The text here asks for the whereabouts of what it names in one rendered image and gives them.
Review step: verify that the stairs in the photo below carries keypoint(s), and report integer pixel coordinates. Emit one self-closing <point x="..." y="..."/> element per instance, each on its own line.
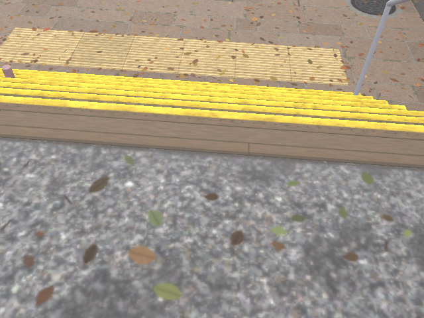
<point x="205" y="96"/>

